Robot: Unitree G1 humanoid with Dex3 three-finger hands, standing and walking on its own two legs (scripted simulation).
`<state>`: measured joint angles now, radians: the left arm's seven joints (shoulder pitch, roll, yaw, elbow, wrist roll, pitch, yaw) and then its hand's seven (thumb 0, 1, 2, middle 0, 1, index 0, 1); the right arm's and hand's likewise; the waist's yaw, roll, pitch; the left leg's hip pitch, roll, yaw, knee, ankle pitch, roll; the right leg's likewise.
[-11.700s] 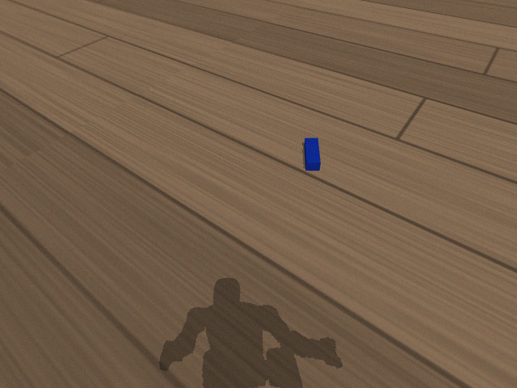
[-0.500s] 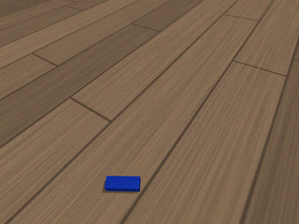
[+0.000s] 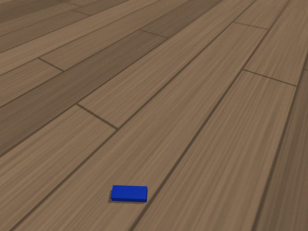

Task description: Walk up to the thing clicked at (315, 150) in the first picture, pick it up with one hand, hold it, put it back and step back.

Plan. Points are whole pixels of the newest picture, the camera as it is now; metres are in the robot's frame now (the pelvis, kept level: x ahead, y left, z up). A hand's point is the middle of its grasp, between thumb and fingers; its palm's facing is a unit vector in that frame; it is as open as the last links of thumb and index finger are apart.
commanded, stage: walk up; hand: left
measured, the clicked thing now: (129, 193) +0.48 +0.22 -0.75
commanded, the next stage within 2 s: none
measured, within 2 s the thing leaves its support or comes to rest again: neither
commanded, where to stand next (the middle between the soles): +0.06 -0.01 m, yaw -2 degrees
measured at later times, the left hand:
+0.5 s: hand out of the picture +0.09 +0.25 -0.15, palm faces +0.01 -0.94 -0.35, open 7.4 cm
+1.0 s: hand out of the picture +0.07 +0.34 -0.18, palm faces +0.01 -0.92 -0.39, open 7.4 cm
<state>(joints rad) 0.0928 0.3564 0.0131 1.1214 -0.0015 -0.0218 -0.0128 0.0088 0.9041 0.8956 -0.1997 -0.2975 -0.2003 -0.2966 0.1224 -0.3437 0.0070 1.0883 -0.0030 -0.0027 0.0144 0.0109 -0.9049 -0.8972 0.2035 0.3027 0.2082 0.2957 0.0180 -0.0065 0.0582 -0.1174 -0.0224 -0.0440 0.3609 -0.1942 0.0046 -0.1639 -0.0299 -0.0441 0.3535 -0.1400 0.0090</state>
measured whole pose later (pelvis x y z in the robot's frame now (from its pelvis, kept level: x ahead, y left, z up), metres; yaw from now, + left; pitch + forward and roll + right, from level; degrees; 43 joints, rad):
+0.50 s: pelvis +0.01 -0.01 +0.00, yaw +1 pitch -2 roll +0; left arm 0.08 0.35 0.02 1.14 0.01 -0.02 -0.01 0.01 0.90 0.90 -0.20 -0.30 -0.20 -0.30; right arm 0.10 -0.35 0.00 1.11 0.00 0.00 0.01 0.01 -0.91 -0.90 0.20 0.30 0.21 0.30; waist 0.01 0.01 0.06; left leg -0.11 -0.02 -0.06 0.34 -0.19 0.00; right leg -0.16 -0.02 -0.06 0.34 -0.14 0.00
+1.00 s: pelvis -0.04 +0.05 -0.03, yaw +4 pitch -3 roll +1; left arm 0.06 0.44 0.08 0.90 0.07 0.10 -0.02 0.01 0.90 0.90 -0.20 -0.30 -0.20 -0.30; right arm 0.27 -0.35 -0.06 0.99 -0.04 -0.01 -0.03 0.01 -0.91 -0.90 0.20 0.30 0.21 0.30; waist -0.01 -0.09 0.14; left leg -0.21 -0.02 -0.03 0.65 -0.40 -0.02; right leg -0.50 -0.01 0.13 0.98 -0.50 -0.03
